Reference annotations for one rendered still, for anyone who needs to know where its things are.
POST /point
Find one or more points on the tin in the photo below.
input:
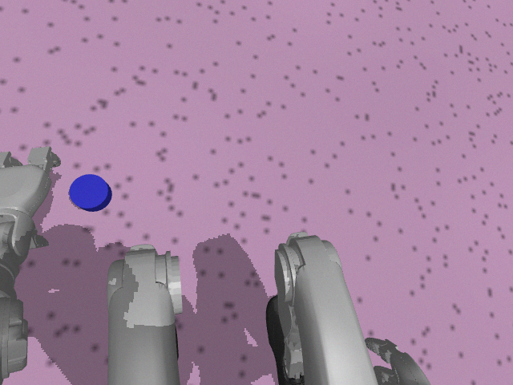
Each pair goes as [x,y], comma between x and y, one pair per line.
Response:
[90,192]

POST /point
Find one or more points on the right robot foot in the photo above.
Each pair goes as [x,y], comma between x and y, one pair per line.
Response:
[276,341]

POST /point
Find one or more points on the right robot hand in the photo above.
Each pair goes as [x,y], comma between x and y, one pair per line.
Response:
[405,371]

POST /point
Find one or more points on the left robot hand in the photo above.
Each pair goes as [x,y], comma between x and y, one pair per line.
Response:
[25,187]

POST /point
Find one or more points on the left robot arm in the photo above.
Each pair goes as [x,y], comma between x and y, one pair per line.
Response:
[16,230]

